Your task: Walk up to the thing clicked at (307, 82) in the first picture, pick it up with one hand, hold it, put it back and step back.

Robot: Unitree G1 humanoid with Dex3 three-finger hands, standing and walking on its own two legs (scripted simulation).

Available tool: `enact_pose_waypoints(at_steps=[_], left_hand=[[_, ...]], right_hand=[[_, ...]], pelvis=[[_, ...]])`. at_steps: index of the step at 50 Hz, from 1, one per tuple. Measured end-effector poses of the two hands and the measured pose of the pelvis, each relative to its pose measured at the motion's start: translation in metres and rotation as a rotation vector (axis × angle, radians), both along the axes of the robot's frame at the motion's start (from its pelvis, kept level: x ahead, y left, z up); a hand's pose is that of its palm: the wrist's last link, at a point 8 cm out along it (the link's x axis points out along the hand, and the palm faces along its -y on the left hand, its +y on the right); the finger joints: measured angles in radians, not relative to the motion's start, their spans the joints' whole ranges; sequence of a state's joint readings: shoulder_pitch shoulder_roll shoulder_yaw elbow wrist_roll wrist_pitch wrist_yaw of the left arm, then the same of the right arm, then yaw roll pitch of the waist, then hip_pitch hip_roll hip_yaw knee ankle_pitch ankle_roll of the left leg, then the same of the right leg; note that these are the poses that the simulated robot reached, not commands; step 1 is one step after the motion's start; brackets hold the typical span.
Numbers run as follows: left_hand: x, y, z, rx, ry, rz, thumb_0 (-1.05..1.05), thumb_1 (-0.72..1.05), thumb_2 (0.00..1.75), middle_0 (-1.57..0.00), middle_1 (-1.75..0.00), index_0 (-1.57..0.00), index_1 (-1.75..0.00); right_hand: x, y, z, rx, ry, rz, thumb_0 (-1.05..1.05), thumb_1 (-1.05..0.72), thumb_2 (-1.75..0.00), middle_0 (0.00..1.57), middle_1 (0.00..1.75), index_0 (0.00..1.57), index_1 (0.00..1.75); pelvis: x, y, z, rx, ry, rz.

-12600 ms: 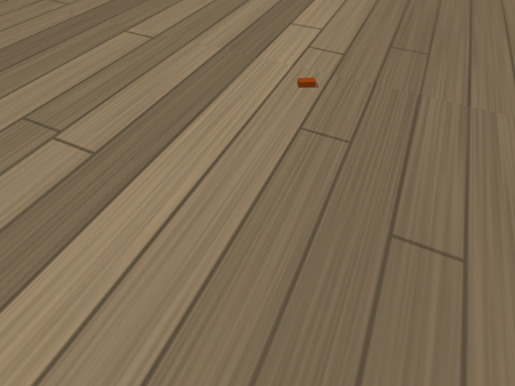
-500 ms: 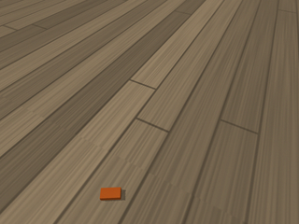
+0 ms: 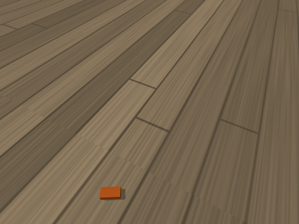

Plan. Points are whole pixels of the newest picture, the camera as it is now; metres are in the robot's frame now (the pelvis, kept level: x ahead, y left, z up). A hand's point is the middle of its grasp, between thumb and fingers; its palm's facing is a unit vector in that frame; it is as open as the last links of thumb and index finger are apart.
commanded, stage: stand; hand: left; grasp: from above
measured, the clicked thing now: (110, 192) +0.44 +0.24 -0.76
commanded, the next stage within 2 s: rise first in 0.62 s
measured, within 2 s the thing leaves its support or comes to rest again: neither
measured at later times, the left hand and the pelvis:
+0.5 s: hand out of the picture +0.07 +0.26 -0.16, palm faces -0.04 -0.94 -0.35, open 7.4 cm; pelvis +0.00 +0.00 +0.00, yaw +0 degrees
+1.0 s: hand out of the picture +0.15 +0.25 -0.17, palm faces -0.04 -0.93 -0.36, open 9.6 cm; pelvis -0.02 +0.00 -0.02, yaw +1 degrees
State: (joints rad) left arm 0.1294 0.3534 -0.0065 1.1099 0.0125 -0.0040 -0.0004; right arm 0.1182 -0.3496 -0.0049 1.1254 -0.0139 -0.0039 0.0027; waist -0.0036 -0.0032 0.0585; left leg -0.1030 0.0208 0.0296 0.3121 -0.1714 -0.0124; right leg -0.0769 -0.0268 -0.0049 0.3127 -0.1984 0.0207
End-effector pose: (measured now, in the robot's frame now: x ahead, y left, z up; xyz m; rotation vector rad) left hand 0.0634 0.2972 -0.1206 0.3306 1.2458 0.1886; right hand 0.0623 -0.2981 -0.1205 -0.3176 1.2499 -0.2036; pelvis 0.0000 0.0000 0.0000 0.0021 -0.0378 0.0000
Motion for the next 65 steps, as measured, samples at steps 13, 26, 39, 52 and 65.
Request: enact_pose_waypoints(at_steps=[13, 26, 39, 52, 65], left_hand=[[0.002, 0.001, 0.001, 0.003, -0.008, -0.001, 0.01, 0.90, 0.90, -0.20, -0.30, -0.20, -0.30], [-0.001, 0.002, 0.001, 0.003, -0.004, -0.003, 0.01, 0.90, 0.90, -0.20, -0.30, -0.20, -0.30], [0.007, -0.001, 0.001, -0.002, -0.056, 0.018, 0.01, 0.88, 0.91, -0.20, -0.32, -0.20, -0.32], [0.073, 0.002, -0.012, 0.027, -0.146, -0.077, 0.01, 0.23, 0.96, -0.12, -0.83, -0.13, -0.83], [0.054, 0.008, -0.049, 0.073, -0.102, -0.122, 0.00, -0.44, 1.00, -0.07, -1.03, -0.07, -1.04]], right_hand=[[0.002, 0.001, 0.000, -0.001, -0.011, 0.003, 0.00, -0.91, -0.90, 0.21, 0.30, 0.20, 0.30], [0.000, 0.001, 0.001, -0.001, -0.006, 0.001, 0.00, -0.91, -0.90, 0.21, 0.30, 0.20, 0.30], [0.002, 0.004, 0.001, -0.001, -0.053, -0.006, 0.00, -0.91, -0.90, 0.21, 0.30, 0.20, 0.30], [0.009, 0.041, -0.013, 0.069, -0.191, -0.017, 0.01, -0.92, -0.90, 0.21, 0.30, 0.20, 0.30], [0.056, 0.050, -0.032, 0.044, -0.344, 0.061, 0.01, -0.89, -0.90, 0.21, 0.30, 0.20, 0.30]], pelvis=[[0.000, 0.001, 0.000, 0.000, -0.002, -0.001], [-0.001, 0.001, 0.000, 0.000, -0.001, -0.002], [-0.005, 0.001, -0.002, -0.002, 0.020, 0.009], [-0.018, 0.002, -0.025, -0.009, 0.155, 0.011], [-0.016, 0.010, -0.063, -0.024, 0.264, 0.015]])
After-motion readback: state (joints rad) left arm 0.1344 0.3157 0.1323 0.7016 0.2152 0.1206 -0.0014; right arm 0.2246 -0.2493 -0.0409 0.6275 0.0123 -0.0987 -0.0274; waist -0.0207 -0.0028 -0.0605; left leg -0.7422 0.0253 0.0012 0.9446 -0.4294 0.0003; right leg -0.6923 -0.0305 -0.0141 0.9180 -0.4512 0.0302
